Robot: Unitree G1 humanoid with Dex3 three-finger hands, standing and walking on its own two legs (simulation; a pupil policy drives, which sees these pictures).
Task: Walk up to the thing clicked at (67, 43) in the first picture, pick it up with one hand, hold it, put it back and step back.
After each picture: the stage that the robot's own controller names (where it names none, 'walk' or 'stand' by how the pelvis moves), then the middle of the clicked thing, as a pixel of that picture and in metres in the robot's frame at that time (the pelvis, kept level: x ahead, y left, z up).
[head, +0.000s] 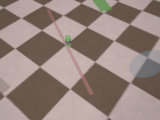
stand; (68, 40) +1.30 +0.15 -0.72
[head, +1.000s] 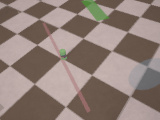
walk; (63, 54) +1.17 +0.27 -0.71
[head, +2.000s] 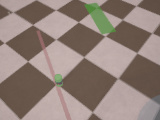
walk; (58, 80) +0.73 +0.24 -0.71
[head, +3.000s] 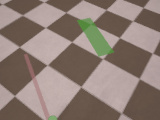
walk; out of the picture +0.39 +0.19 -0.70
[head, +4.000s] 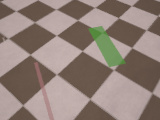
stand; out of the picture +0.32 +0.17 -0.72
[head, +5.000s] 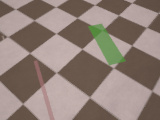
stand; out of the picture +0.31 +0.17 -0.73
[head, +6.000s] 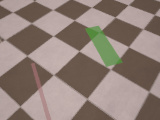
stand; out of the picture +0.31 +0.19 -0.73
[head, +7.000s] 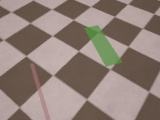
stand; out of the picture +0.30 +0.19 -0.73
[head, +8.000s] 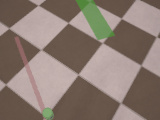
go down; (48, 114) +0.33 +0.19 -0.66
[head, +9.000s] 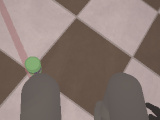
go down; (33, 66) +0.40 +0.21 -0.31
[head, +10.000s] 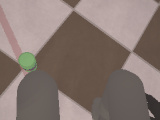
close in; (28, 62) +0.40 +0.21 -0.29
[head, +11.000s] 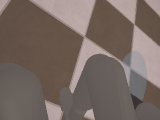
close in; out of the picture +0.39 +0.24 -0.22
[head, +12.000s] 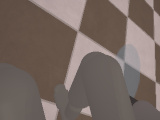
close; out of the picture +0.38 +0.25 -0.22
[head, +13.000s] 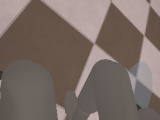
lift; out of the picture +0.32 +0.24 -0.20
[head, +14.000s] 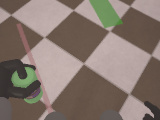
lift; (28, 86) +0.31 +0.18 -0.01
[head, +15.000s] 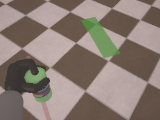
hold; (39, 85) +0.32 +0.16 +0.00
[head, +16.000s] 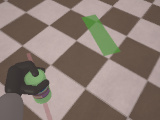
hold; (39, 87) +0.32 +0.16 -0.01
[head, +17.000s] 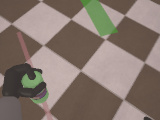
crouch; (36, 88) +0.32 +0.17 -0.07
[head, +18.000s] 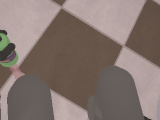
lower; (3, 51) +0.42 +0.23 -0.13
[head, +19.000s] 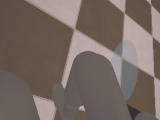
lower; out of the picture +0.39 +0.25 -0.22
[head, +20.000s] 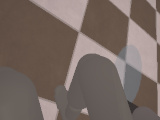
lower; out of the picture +0.38 +0.25 -0.22
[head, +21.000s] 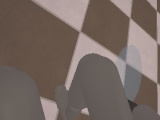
lower; out of the picture +0.38 +0.25 -0.22
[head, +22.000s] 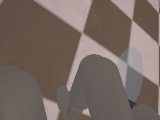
lower; out of the picture +0.38 +0.25 -0.22
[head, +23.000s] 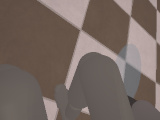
open; out of the picture +0.37 +0.23 -0.22
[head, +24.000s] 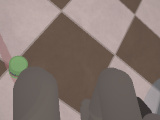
stand; (17, 67) +0.37 +0.21 -0.26
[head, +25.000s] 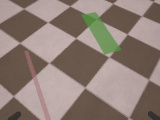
stand; out of the picture +0.30 +0.17 -0.64
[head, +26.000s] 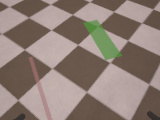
stand; out of the picture +0.33 +0.17 -0.66
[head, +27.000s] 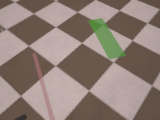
stand; out of the picture +0.32 +0.17 -0.67
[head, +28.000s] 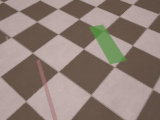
walk; out of the picture +0.33 +0.17 -0.72
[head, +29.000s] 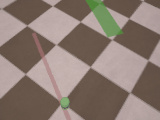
walk; (64, 103) +0.42 +0.10 -0.70
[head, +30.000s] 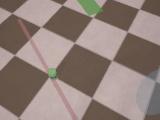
walk; (52, 74) +0.66 +0.24 -0.68
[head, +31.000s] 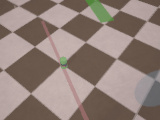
stand; (63, 63) +0.96 +0.20 -0.70
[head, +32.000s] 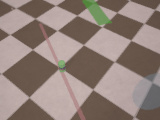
stand; (61, 66) +0.93 +0.20 -0.72
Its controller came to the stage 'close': yes
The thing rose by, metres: 0.70
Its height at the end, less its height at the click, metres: +0.00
